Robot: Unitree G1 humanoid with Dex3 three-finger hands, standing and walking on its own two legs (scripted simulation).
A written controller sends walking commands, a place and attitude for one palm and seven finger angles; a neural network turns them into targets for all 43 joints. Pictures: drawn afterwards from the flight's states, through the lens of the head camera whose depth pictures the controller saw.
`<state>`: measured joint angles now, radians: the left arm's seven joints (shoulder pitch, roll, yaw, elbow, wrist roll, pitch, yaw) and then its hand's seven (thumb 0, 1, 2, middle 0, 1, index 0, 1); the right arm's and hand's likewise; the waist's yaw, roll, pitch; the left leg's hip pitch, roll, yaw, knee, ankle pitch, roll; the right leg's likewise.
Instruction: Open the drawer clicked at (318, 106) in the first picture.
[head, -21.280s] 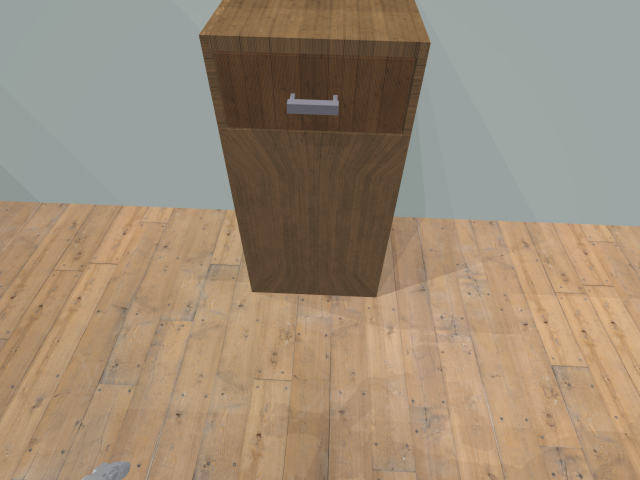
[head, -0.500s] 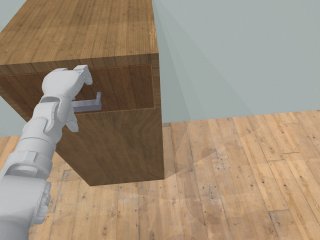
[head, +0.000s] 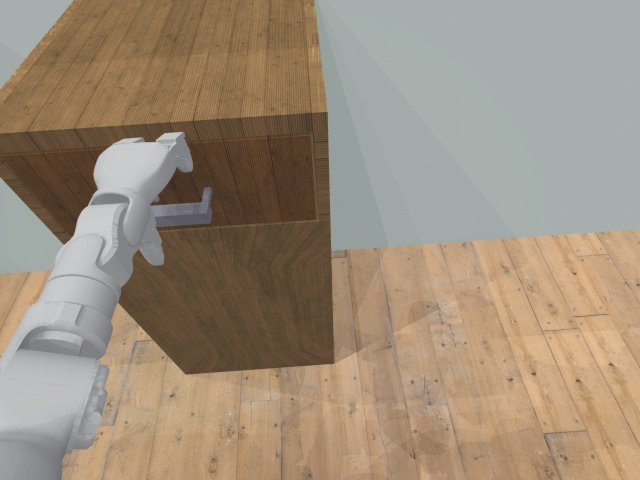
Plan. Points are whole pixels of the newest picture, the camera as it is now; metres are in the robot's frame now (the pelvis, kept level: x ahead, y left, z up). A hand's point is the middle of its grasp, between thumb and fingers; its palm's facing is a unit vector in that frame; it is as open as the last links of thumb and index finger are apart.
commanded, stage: re-aim the fingers above the handle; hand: left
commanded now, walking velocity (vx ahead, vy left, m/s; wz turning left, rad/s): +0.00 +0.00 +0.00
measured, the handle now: (173, 205) +0.50 +0.23 +0.05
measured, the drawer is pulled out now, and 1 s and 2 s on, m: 0.00 0.00 0.00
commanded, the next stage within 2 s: lower the fingers behind the handle in 0.68 s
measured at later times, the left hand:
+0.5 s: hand (154, 198) +0.45 +0.22 +0.11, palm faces -0.03 -0.01 -1.00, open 13.6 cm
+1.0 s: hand (153, 196) +0.45 +0.23 +0.11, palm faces -0.02 -0.01 -1.00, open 13.6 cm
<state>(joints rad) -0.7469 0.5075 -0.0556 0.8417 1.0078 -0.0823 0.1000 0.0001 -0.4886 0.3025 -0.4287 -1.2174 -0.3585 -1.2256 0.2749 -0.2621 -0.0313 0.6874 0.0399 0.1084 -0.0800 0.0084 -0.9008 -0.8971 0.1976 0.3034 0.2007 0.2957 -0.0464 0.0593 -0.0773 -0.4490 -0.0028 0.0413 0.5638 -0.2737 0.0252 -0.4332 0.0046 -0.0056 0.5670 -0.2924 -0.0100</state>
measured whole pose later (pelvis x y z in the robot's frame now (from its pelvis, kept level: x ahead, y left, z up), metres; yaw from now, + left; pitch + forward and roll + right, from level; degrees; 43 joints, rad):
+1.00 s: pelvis +0.00 -0.01 +0.00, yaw +1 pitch +10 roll +0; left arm -0.78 0.51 -0.09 0.84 1.00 -0.07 0.08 0.00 -0.49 0.30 -0.36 -1.23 -0.36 -1.23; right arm 0.26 -0.27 -0.02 0.68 0.04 0.13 -0.08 0.01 -0.90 -0.90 0.20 0.30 0.20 0.30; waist -0.03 0.05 -0.09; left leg -0.47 0.00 0.02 0.59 -0.28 0.01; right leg -0.45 0.01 -0.03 0.59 -0.31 -0.02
